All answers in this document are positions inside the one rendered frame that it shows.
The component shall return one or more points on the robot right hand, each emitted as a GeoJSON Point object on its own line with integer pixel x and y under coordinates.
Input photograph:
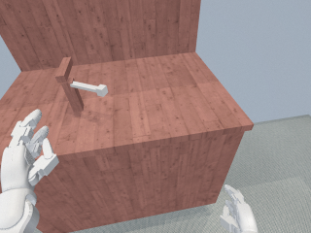
{"type": "Point", "coordinates": [242, 218]}

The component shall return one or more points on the tap lever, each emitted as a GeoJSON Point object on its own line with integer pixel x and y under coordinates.
{"type": "Point", "coordinates": [101, 90]}

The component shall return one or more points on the robot left forearm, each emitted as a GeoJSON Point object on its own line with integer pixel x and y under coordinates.
{"type": "Point", "coordinates": [18, 213]}

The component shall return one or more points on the counter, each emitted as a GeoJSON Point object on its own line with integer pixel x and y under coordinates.
{"type": "Point", "coordinates": [161, 140]}

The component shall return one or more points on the robot left hand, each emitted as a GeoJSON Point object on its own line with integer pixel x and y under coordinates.
{"type": "Point", "coordinates": [19, 157]}

